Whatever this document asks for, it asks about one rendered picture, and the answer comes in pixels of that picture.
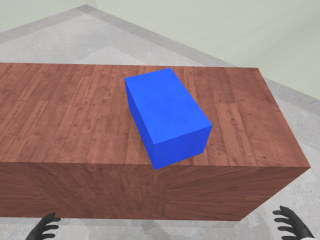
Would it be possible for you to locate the carton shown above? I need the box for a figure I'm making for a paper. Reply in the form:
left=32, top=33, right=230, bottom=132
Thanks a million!
left=124, top=68, right=213, bottom=170

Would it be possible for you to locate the pedestal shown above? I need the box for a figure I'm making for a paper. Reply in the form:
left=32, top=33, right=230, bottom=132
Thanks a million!
left=0, top=62, right=311, bottom=221

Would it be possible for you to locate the robot left hand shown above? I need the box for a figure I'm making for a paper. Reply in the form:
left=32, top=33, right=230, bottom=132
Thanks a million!
left=25, top=212, right=61, bottom=240

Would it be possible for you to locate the robot right hand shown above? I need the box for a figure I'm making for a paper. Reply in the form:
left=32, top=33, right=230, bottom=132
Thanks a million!
left=272, top=206, right=315, bottom=240

